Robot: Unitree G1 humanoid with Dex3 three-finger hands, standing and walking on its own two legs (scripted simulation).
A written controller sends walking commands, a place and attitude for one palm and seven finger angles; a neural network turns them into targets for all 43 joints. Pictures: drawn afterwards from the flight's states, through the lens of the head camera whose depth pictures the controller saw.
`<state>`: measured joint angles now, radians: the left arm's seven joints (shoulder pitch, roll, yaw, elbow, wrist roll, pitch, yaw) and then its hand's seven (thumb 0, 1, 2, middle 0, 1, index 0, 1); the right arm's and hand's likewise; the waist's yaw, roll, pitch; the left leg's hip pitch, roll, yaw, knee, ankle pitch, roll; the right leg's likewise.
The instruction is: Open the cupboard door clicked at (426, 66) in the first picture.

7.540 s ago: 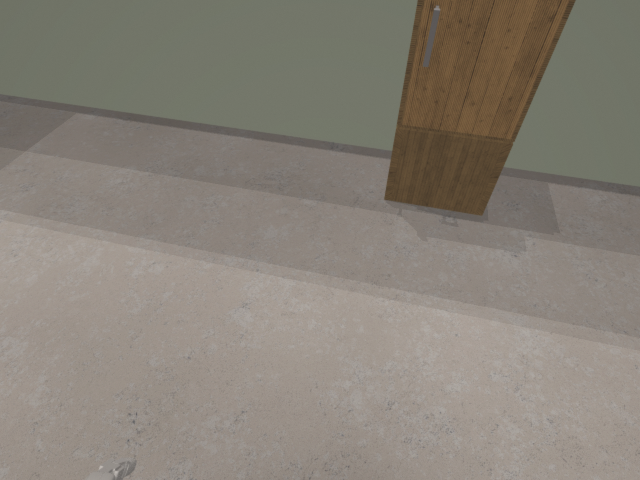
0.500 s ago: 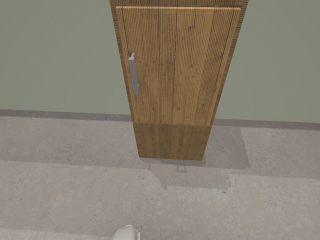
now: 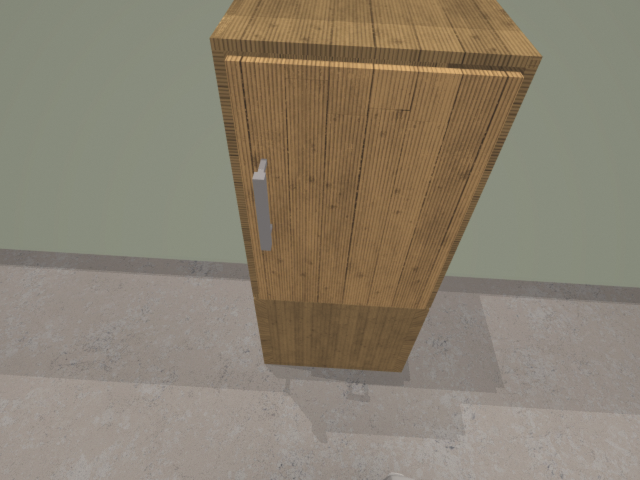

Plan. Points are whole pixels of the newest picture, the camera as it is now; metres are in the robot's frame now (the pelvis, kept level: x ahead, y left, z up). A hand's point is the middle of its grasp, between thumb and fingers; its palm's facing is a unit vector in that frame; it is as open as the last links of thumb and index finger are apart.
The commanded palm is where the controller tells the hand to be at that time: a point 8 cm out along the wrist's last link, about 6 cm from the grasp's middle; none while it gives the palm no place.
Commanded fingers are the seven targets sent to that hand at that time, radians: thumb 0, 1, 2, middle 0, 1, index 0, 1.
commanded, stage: come to a stop and stand still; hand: left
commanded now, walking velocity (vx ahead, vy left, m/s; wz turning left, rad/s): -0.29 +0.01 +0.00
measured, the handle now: (264, 207) +0.56 +0.14 +0.00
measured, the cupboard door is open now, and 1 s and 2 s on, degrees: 0 0 0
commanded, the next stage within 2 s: look again from close up in 1.34 s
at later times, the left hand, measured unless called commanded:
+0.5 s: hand out of the picture +0.06 +0.21 -0.19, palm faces +0.09 -0.97 -0.21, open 7.4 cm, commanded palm none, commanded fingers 0.00 0.90 0.90 -0.20 -0.30 -0.20 -0.30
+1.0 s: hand out of the picture +0.00 +0.17 -0.17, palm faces +0.02 -0.98 -0.22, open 7.3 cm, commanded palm none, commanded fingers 0.00 0.90 0.90 -0.20 -0.30 -0.20 -0.30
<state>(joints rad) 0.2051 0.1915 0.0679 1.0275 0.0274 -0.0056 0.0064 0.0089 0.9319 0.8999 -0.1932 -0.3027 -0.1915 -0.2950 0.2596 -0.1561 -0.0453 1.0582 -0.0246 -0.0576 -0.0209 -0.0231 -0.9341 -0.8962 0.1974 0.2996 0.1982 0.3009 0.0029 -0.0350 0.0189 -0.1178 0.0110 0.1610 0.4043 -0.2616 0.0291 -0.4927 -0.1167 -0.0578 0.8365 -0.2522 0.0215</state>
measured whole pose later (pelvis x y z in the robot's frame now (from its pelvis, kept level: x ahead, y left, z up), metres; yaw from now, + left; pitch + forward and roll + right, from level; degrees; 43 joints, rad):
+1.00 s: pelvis -0.02 -0.01 +0.00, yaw +1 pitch -1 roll +0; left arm 0.23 0.15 0.03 1.12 0.01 0.01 0.03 0.01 0.94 0.90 -0.20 -0.30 -0.19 -0.30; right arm 0.35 -0.14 -0.03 1.15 -0.01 0.00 -0.04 0.00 -0.90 -0.90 0.20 0.30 0.20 0.30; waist -0.04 0.02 0.03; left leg -0.18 0.04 0.05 0.47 -0.27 -0.01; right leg -0.17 0.00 -0.05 0.46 -0.27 -0.02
